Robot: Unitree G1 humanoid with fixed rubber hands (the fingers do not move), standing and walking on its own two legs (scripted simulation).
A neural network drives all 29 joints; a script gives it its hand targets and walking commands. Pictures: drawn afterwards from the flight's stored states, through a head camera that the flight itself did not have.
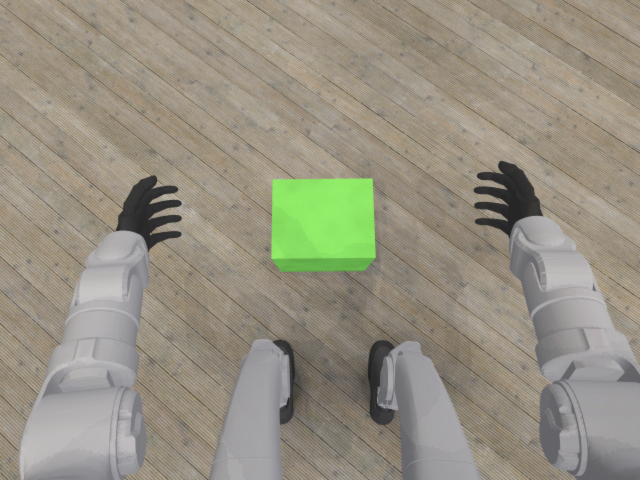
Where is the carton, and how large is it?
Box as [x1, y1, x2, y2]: [271, 178, 375, 271]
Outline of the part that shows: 372,178 273,179 271,258 281,271 364,270 375,257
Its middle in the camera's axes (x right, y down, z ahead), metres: +0.01 -0.04 +0.97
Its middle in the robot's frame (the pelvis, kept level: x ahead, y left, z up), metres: +0.51 +0.03 -0.56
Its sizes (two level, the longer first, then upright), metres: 0.228 0.183 0.226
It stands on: the floor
